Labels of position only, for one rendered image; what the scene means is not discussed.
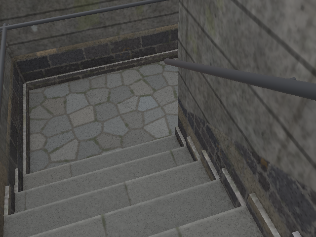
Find stairs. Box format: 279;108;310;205
3;134;264;237

